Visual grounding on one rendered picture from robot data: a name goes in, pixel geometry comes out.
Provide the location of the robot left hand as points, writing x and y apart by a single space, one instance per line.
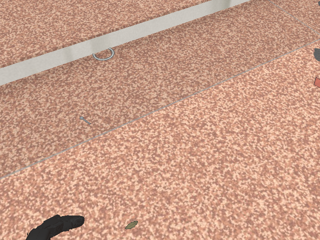
54 226

